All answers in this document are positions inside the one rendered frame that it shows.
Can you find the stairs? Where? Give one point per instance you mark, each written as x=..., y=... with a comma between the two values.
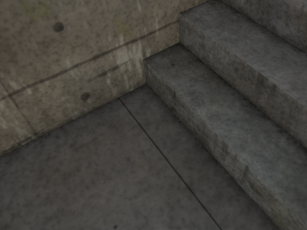
x=237, y=80

